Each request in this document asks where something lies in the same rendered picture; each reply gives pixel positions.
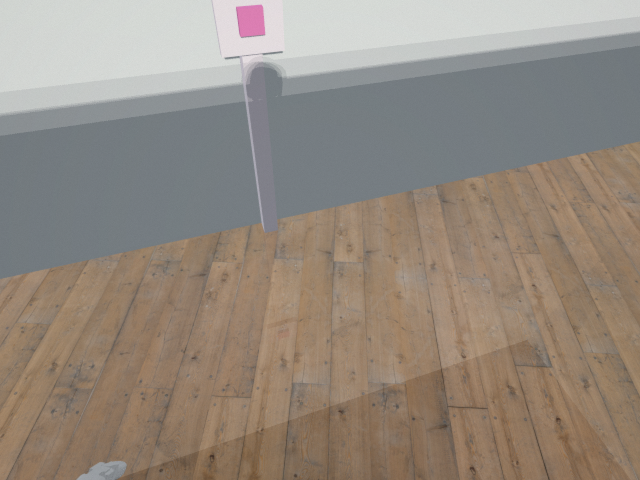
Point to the button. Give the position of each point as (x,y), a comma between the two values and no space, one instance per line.
(250,20)

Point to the panel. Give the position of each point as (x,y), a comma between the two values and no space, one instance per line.
(250,49)

